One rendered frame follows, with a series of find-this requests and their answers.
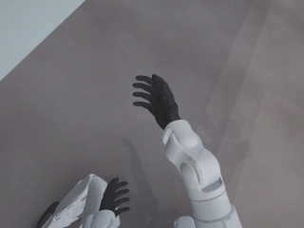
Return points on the robot left shin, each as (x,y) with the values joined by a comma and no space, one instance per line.
(70,208)

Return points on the left robot hand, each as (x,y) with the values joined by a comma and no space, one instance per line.
(108,201)

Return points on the right robot hand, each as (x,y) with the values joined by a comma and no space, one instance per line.
(162,103)

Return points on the left robot forearm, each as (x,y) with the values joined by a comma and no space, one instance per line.
(103,219)

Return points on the right robot forearm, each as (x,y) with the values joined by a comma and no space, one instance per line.
(200,172)

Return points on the robot right thigh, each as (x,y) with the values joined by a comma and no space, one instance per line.
(184,222)

